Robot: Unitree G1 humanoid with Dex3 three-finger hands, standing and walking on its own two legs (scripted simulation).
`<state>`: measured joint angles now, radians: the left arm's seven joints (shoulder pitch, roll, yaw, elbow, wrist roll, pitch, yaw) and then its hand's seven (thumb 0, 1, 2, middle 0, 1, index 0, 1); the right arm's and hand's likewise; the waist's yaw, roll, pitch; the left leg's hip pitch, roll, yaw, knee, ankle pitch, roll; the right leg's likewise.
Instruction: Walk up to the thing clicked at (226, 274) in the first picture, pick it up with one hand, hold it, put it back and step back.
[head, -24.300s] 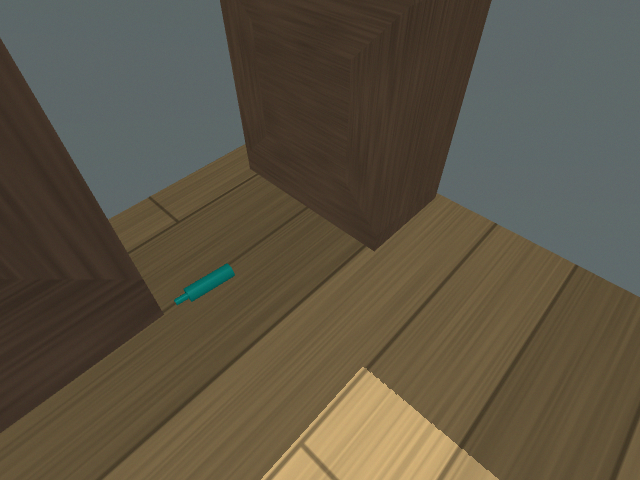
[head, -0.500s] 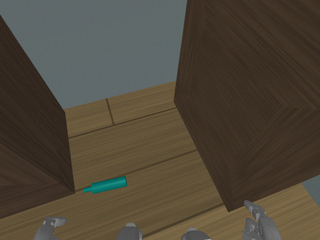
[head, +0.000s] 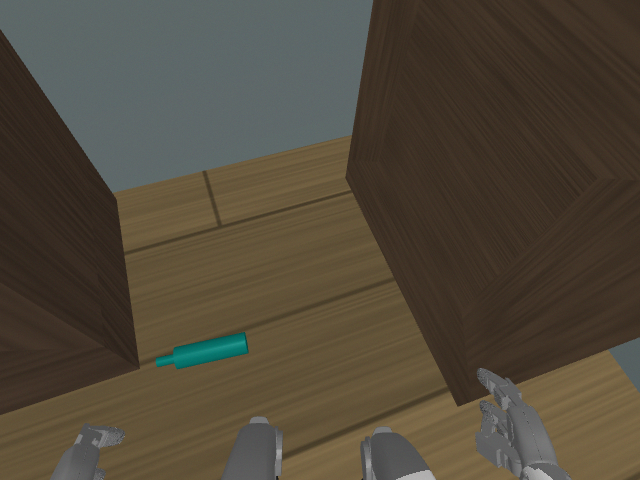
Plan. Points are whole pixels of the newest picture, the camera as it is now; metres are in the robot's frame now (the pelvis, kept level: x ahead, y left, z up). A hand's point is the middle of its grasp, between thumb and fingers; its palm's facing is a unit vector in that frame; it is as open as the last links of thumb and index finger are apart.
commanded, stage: rise first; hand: left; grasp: from above
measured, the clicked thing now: (202, 352) +0.44 +0.31 -0.63
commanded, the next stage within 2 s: none
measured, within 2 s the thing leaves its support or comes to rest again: neither
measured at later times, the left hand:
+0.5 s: hand (146, 416) +0.24 +0.31 -0.30, palm faces -0.40 -0.41 -0.82, open 14.1 cm
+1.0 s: hand (165, 382) +0.32 +0.33 -0.43, palm faces -0.43 -0.08 -0.90, open 14.1 cm
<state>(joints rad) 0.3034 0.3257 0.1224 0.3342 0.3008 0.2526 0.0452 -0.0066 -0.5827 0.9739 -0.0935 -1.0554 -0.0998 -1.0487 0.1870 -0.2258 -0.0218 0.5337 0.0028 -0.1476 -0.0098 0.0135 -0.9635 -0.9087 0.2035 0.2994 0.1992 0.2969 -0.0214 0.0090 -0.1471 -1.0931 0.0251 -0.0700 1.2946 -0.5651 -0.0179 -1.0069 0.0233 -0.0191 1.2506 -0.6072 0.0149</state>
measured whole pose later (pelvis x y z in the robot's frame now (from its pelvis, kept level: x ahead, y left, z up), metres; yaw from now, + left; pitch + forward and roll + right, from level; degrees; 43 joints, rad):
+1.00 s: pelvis -0.09 +0.00 -0.29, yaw -7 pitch +32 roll -7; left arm -0.67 0.72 0.17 1.17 1.16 -0.23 0.31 0.00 -0.53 1.01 -0.07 -1.04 -0.08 -1.03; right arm 0.12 -0.26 -0.02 0.78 -0.08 -0.05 0.09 0.01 -0.89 -0.89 0.20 0.30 0.20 0.30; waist -0.08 -0.03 -0.09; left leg -2.20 0.01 -0.15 2.26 -0.63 -0.03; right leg -2.09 0.07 -0.06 2.22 -0.70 0.03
